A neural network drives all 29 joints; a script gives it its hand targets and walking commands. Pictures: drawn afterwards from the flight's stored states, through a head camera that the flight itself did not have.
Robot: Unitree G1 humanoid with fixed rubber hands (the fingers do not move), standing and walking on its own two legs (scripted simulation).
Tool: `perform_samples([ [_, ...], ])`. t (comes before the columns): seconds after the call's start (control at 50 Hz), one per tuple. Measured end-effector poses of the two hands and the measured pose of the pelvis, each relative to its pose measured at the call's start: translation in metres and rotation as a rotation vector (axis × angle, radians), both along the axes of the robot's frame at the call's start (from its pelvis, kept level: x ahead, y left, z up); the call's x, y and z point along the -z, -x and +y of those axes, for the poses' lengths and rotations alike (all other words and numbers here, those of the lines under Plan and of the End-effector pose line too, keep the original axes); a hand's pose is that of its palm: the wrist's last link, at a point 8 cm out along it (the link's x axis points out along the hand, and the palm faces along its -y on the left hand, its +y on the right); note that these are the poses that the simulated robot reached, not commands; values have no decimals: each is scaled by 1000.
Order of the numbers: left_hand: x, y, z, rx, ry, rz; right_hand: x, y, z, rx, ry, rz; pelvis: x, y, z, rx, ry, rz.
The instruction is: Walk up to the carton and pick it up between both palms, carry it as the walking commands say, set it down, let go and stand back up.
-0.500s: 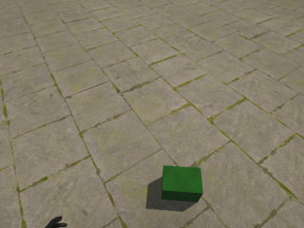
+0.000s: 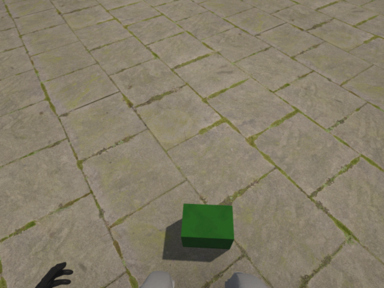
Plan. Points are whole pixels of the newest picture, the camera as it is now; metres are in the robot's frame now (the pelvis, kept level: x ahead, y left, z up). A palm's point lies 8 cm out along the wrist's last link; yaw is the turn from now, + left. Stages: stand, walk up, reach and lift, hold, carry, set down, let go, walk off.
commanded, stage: walk up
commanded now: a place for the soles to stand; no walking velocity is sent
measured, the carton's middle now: (207, 226) +0.44 -0.03 -0.66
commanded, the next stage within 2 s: none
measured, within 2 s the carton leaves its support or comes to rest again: neither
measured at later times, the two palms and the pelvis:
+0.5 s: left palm (56, 286) +0.13 +0.30 -0.06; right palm (355, 262) +0.18 -0.32 -0.08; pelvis +0.05 -0.02 +0.02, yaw +1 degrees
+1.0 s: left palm (52, 282) +0.14 +0.32 -0.07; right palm out of the picture +0.13 -0.31 -0.08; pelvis +0.04 +0.00 +0.03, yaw -1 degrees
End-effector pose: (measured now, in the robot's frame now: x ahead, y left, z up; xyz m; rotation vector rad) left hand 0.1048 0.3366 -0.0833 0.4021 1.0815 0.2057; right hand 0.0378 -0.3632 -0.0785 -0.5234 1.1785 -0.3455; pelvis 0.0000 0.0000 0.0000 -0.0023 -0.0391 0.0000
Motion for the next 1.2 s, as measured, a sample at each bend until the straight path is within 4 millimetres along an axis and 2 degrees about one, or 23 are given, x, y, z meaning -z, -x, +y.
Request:
perform_samples([
  [0.1,-1,21,-26,-48,13,25,0,-37,8,-65,-89,-23,-10,-14,-17,-14,-15,-5],
  [0.2,5,32,-31,-72,11,67,3,-65,16,-87,-135,-37,-10,-25,-25,-19,-17,1],
  [0.26,7,26,-32,-75,8,74,6,-78,20,-92,-143,-47,-9,-30,-24,-25,-19,9],
  [0.38,-4,3,-42,-51,6,47,4,-114,34,-94,-207,-114,-18,-42,-23,-13,-10,15],
  [0.46,-15,-17,-38,-32,-15,7,1,-136,42,-95,-233,-160,-22,-46,-21,-12,-13,15],
  [0.52,-22,-31,-35,-23,-25,-20,-2,-144,46,-91,-245,-177,-24,-48,-19,-9,-13,15],
  [0.62,-27,-48,-31,-9,-26,-46,-4,-141,49,-72,-247,-167,-28,-48,-15,0,-12,14],
  [0.74,-24,-53,-29,0,-10,-37,-5,-122,50,-36,-237,-122,-31,-46,-8,9,-10,13],
  [0.96,-13,-38,-23,-8,13,28,-3,-92,54,9,-223,-55,-32,-42,1,21,-7,13],
  [1.2,-12,-23,-14,-21,-7,74,0,-94,56,15,-227,-62,-31,-42,4,31,-7,13],
])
